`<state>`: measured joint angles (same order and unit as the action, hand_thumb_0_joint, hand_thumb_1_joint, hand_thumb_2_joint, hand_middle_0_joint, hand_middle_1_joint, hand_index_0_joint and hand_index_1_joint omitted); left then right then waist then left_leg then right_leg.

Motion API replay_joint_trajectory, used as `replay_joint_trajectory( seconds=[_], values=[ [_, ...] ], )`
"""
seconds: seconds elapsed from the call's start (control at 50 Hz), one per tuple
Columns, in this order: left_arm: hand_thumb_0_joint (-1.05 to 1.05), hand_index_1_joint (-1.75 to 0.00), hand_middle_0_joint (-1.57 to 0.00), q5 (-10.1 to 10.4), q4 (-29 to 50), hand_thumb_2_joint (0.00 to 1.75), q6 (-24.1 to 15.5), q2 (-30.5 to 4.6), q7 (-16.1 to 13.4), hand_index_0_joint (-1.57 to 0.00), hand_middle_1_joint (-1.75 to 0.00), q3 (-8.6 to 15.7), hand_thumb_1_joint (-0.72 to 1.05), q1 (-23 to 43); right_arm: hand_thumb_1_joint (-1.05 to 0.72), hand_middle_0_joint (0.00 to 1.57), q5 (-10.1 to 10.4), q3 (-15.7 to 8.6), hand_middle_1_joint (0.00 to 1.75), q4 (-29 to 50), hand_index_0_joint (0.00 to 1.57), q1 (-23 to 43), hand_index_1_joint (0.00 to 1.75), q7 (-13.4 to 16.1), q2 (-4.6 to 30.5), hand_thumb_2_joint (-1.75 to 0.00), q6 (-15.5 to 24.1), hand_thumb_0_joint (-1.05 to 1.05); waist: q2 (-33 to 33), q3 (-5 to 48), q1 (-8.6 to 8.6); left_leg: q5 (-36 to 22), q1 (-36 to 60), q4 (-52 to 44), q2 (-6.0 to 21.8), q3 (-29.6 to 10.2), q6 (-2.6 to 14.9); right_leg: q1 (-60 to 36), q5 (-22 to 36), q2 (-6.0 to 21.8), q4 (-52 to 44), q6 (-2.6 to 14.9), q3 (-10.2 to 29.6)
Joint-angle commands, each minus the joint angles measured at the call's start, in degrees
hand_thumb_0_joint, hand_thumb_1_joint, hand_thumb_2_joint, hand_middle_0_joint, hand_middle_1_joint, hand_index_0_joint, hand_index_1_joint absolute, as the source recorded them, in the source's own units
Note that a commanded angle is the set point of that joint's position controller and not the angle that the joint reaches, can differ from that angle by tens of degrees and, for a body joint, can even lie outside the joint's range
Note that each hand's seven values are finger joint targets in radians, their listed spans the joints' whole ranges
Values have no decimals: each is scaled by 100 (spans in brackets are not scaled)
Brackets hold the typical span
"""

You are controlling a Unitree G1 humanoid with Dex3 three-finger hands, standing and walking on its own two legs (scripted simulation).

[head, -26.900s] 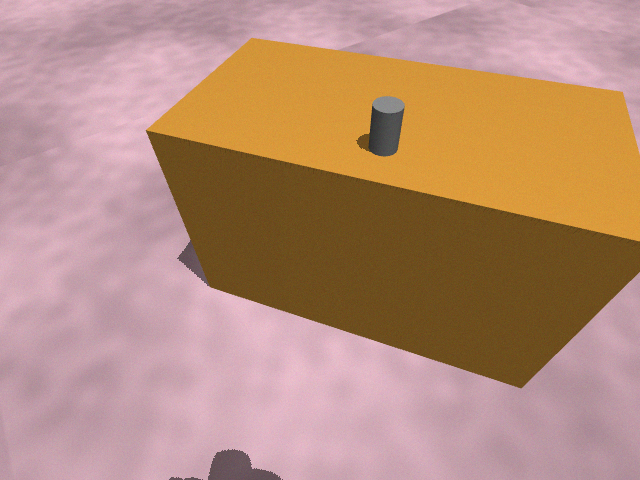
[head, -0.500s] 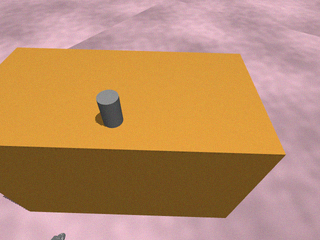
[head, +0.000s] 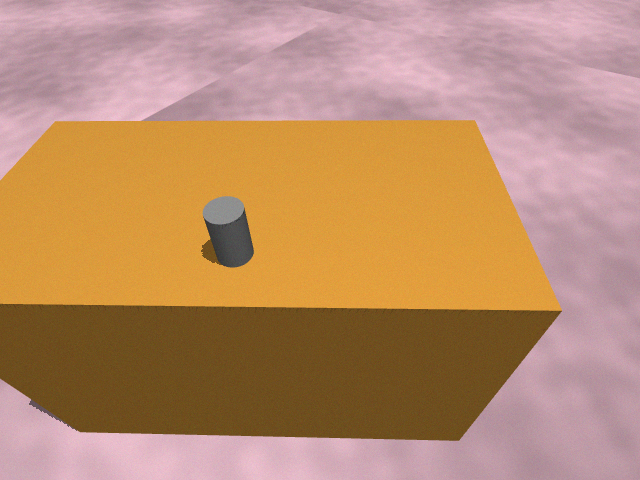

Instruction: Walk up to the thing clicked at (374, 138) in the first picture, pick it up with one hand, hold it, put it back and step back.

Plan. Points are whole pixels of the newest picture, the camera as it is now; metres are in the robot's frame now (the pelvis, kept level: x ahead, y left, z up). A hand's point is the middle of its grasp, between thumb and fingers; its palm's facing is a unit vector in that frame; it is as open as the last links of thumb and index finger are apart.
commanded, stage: stand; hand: left
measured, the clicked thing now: (229, 232) +0.50 +0.20 -0.02
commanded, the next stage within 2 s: step back in 1.88 s
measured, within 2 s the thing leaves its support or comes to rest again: neither
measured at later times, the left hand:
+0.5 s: hand out of the picture +0.09 +0.24 -0.16, palm faces -0.03 -0.94 -0.33, open 7.4 cm
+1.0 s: hand out of the picture +0.10 +0.24 -0.15, palm faces -0.02 -0.94 -0.34, open 7.4 cm
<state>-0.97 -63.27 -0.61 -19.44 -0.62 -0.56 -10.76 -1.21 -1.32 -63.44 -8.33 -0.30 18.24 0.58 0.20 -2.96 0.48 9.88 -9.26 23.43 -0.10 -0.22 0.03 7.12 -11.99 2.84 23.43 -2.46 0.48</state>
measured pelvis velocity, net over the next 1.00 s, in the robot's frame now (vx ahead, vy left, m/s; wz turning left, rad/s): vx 0.03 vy -0.01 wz -0.01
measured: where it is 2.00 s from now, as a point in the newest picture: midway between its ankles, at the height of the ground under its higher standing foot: outside the picture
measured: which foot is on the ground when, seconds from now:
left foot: down 0.00-1.00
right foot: down 0.00-1.00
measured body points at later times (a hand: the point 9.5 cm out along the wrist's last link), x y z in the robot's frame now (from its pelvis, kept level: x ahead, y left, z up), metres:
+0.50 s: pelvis +0.02 -0.01 +0.00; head +0.02 -0.01 +0.45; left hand +0.09 +0.28 -0.13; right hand +0.07 -0.31 -0.13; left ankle +0.04 +0.12 -0.74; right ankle +0.01 -0.15 -0.74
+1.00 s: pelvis +0.03 -0.01 +0.01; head +0.03 -0.01 +0.46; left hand +0.11 +0.29 -0.13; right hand +0.10 -0.31 -0.13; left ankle +0.04 +0.12 -0.74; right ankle +0.01 -0.15 -0.74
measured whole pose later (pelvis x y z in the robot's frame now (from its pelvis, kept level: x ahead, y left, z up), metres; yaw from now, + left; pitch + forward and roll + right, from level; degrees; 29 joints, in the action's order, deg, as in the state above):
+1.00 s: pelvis +0.03 -0.01 +0.01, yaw -1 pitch -3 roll +0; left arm -0.4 -65.4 -0.4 -19.4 -0.3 0.2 -6.3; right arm -0.7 -0.5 -66.1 -5.7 0.0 19.7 0.6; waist 0.0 -3.0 -0.3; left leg 9.9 -6.1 19.0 1.1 0.1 -0.9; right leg 3.9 -11.4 1.8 18.2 -1.8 0.7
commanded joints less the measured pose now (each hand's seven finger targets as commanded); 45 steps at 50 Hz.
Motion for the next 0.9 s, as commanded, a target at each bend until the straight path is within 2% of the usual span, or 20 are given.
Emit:
replay_joint_trajectory(
  seconds=[0.0,0.04,0.06,0.08,0.1,0.16,0.18,0.2,0.24,0.3,0.38,0.48,0.52,0.56,0.64,0.74,0.78,0.88],
  values=[
    [0,-30,-20,-30,212,90,-159,-1154,-53,-20,-30,235,90,273,-90,20,15,-243,30,240,20,286,30,43,1181,-90,67,0,-91,-104,-52,733,-130,-720,538,-648,172,378,-643,373,-707,329,492],
    [0,-30,-20,-42,181,90,-157,-1200,-55,-20,-30,242,90,298,-90,20,24,-240,30,207,20,288,30,32,1172,-90,51,0,-196,-161,-64,689,-83,-660,509,-618,159,485,-862,399,-818,330,542],
    [0,-30,-20,-31,194,90,-159,-1223,-55,-20,-30,253,90,355,-90,20,23,-241,30,201,20,276,30,33,1168,-90,58,0,-178,-10,-93,543,109,-634,525,-602,157,541,-777,423,-839,343,584],
    [0,-30,-20,-33,179,90,-154,-1219,-56,-20,-30,247,90,380,-90,20,24,-231,30,169,20,261,30,27,1187,-90,47,0,-139,-127,-89,680,-24,-662,525,-610,158,546,-861,405,-854,331,558],
    [0,-30,-20,-23,184,90,-161,-1248,-53,-20,-30,257,90,389,-90,20,24,-230,30,157,20,260,30,28,1196,-90,55,0,-179,-52,-84,565,85,-633,520,-598,154,539,-814,437,-880,341,608],
    [0,-30,-20,-7,155,90,-161,-1188,-50,-20,-30,244,90,406,-90,20,19,-208,30,118,20,296,30,33,1226,-90,72,0,-46,32,-66,372,92,-666,578,-604,155,392,-414,422,-792,338,550],
    [0,-30,-20,-5,151,90,-172,-1186,-58,-20,-30,254,90,424,-90,20,23,-218,30,116,20,306,30,45,1255,-90,74,0,-15,193,-75,167,149,-645,614,-588,177,205,-81,450,-750,343,544],
    [0,-30,-20,10,137,90,-166,-1204,-55,-20,-30,256,90,465,-90,20,26,-194,30,88,20,278,30,46,1227,-90,82,0,-89,97,-70,146,27,-707,611,-598,151,179,-81,428,-713,333,527],
    [0,-30,-20,18,92,90,-170,-1211,-55,-20,-30,260,90,442,-90,20,39,-183,30,77,20,299,30,62,1247,-90,94,0,-72,261,-64,-190,189,-667,645,-571,168,43,345,463,-684,335,536],
    [0,-30,-20,23,66,90,-158,-1205,-57,-20,-30,261,90,472,-90,20,48,-153,30,39,20,288,30,72,1244,-90,95,0,-49,211,-55,-328,167,-684,653,-542,157,-6,437,448,-682,326,486],
    [0,-30,-20,35,32,90,-129,-1188,-37,-20,-30,276,90,507,-90,20,48,-131,30,-11,20,268,30,82,1285,-90,90,0,17,88,-68,-122,118,-776,652,-536,128,33,315,428,-712,329,484],
    [0,-30,-20,24,22,90,-127,-1166,-36,-20,-30,280,90,567,-90,20,53,-132,30,1,20,354,30,93,1337,-90,105,0,-47,193,-61,-522,298,-741,706,-545,112,5,524,427,-713,308,444],
    [0,-30,-20,32,24,90,-138,-1159,-36,-20,-30,270,90,583,-90,20,53,-127,30,-9,20,363,30,90,1331,-90,104,0,-78,269,-60,-779,373,-688,719,-520,115,-57,701,442,-736,291,442],
    [0,-30,-20,26,53,90,-148,-1170,-42,-20,-30,283,90,603,-90,20,60,-138,30,11,20,375,30,99,1335,-90,112,0,-67,468,-67,-1153,493,-600,735,-476,117,-223,1191,473,-677,284,424],
    [0,-30,-20,44,70,90,-140,-1176,-41,-20,-30,295,90,646,-90,20,64,-120,30,3,20,398,30,108,1335,-90,114,0,2,521,-67,-1311,524,-571,752,-426,119,-316,1409,488,-661,273,408],
    [0,-30,-20,45,55,90,-109,-1153,-37,-20,-30,303,90,676,-90,20,54,-122,30,-5,20,410,30,110,1339,-90,105,0,-38,362,-76,-1069,467,-688,754,-425,92,-212,1066,455,-703,282,395],
    [0,-30,-20,33,68,90,-116,-1159,-32,-20,-30,302,90,632,-90,20,51,-133,30,3,20,451,30,107,1379,-90,109,0,10,405,-53,-1199,524,-654,754,-408,98,-232,1218,456,-719,264,381],
    [0,-30,-20,38,72,90,-117,-1185,-37,-20,-30,308,90,671,-90,20,59,-133,30,17,20,484,30,99,1357,-90,102,0,-44,281,-86,-1007,485,-711,752,-439,74,-129,963,447,-783,265,385]
  ],
)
